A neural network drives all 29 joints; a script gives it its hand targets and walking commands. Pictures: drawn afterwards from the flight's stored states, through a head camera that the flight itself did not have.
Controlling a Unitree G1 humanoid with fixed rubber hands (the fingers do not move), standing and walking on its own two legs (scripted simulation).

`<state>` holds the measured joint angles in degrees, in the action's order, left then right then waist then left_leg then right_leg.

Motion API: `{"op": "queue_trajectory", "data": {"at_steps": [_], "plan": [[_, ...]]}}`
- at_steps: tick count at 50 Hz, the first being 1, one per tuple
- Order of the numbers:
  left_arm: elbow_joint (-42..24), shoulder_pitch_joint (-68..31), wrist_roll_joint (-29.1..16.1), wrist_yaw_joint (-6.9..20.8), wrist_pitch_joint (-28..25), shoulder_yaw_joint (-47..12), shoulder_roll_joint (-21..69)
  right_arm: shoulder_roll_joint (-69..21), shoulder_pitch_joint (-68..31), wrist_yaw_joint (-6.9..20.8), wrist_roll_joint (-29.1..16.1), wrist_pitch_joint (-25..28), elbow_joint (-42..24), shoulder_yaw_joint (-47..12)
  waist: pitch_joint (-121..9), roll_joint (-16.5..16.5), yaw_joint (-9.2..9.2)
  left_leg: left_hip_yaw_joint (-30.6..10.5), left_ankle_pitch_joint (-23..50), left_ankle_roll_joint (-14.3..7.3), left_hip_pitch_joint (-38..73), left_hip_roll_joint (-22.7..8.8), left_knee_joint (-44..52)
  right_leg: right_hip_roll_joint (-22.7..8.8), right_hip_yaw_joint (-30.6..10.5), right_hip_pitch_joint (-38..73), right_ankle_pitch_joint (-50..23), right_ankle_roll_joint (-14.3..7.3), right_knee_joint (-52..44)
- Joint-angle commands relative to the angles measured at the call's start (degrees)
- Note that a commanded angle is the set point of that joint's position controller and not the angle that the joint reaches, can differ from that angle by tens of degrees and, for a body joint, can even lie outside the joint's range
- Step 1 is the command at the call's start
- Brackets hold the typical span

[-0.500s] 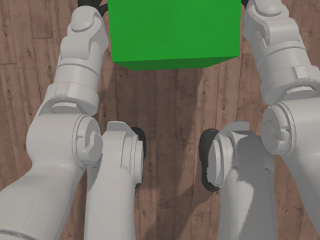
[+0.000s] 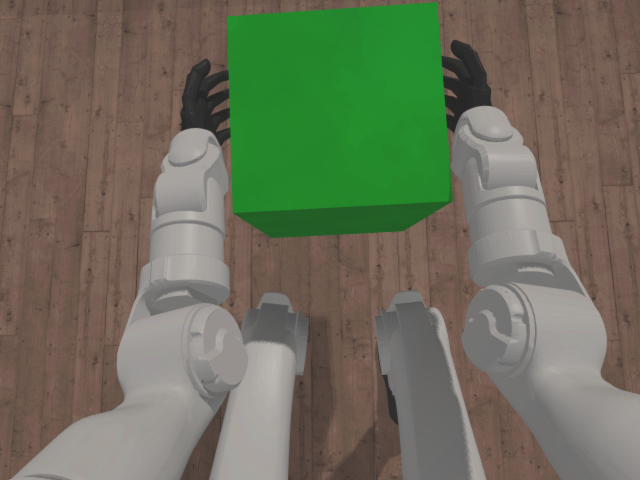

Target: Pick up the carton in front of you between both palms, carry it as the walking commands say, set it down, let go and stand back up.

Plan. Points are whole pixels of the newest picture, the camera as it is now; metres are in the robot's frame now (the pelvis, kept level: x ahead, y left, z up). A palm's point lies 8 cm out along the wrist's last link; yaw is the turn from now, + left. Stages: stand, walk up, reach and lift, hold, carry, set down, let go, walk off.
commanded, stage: reach and lift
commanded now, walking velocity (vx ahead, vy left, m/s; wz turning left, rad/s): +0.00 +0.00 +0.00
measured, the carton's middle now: (334, 148) +0.50 +0.00 -0.13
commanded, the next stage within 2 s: none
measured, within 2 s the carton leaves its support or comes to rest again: neither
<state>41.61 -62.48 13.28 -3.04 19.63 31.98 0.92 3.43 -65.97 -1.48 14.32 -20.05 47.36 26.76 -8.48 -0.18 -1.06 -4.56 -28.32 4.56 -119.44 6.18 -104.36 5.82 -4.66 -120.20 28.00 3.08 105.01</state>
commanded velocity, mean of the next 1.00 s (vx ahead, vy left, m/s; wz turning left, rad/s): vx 0.00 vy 0.00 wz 0.00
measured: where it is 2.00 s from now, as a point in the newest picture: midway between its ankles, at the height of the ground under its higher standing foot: (337, 391)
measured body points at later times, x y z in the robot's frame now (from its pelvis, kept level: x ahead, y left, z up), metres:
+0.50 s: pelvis +0.04 +0.00 +0.13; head +0.22 +0.00 +0.54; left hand +0.48 +0.15 +0.08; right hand +0.48 -0.15 +0.08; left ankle +0.12 +0.13 -0.43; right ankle +0.12 -0.13 -0.43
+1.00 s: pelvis +0.10 +0.00 +0.27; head +0.16 +0.00 +0.71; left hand +0.44 +0.15 +0.24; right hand +0.44 -0.15 +0.23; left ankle +0.12 +0.13 -0.43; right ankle +0.12 -0.13 -0.43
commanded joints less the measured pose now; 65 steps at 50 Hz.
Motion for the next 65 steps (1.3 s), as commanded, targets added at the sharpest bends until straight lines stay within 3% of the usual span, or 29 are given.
{"op": "queue_trajectory", "data": {"at_steps": [1, 15, 29, 44, 56, 61, 65], "plan": [[3.8, -36.1, -6.7, 14.0, 0.7, -27.1, 57.5, -59.9, -31.1, 13.5, -6.6, 0.1, 2.3, -22.6, -53.6, 1.8, 0.15, 10.8, 3.2, -2.9, 28.9, 4.2, 13.0, 3.7, 9.4, 33.8, -2.9, -2.2, -14.3], [-2.6, -23.4, -11.2, 14.0, 1.4, -38.7, 64.1, -66.0, -19.7, 14.0, -11.6, -0.5, -6.6, -34.0, -56.8, 1.5, 0.27, 8.3, 11.2, -2.1, 46.7, 4.1, 23.6, 4.1, 8.3, 48.0, -10.4, -1.3, -24.4], [-2.7, -7.1, -9.6, 13.6, -0.5, -40.3, 64.9, -67.9, -4.0, 13.3, -10.0, 1.3, -6.6, -34.8, -43.0, 0.8, 0.4, 4.8, 12.9, -2.6, 62.1, 3.2, 39.2, 3.3, 4.5, 63.7, -12.6, -1.8, -39.8], [-6.1, 10.4, -8.1, 14.3, -0.9, -44.0, 64.3, -68.5, 13.2, 13.0, -9.1, 1.7, -11.5, -39.1, -30.5, 0.7, 0.49, 1.1, 22.3, -3.6, 84.2, 1.3, 58.4, 1.5, 0.6, 86.9, -22.8, -2.4, -59.0], [-13.2, 21.8, -9.2, 15.4, 5.1, -48.7, 62.9, -67.8, 24.4, 13.7, -10.6, -4.4, -19.4, -43.9, -18.2, 0.7, 0.67, 0.1, 30.6, -3.7, 103.7, -0.1, 74.3, 0.1, -0.3, 105.6, -31.3, -2.1, -74.9], [-17.7, 24.6, -10.6, 15.9, 9.8, -50.5, 63.0, -67.2, 27.0, 14.1, -11.8, -9.1, -24.2, -45.7, -12.0, 0.2, 0.82, -0.1, 30.8, -3.5, 110.6, -0.7, 79.9, -0.4, -0.1, 111.0, -30.4, -1.9, -80.6], [-18.0, 25.2, -9.5, 16.3, 13.1, -48.1, 61.7, -65.9, 27.5, 14.6, -10.8, -12.4, -24.4, -43.2, -4.7, 0.0, 0.95, 0.1, 25.9, -3.5, 111.6, -0.9, 83.2, -0.5, 0.3, 112.1, -25.3, -2.1, -83.7]]}}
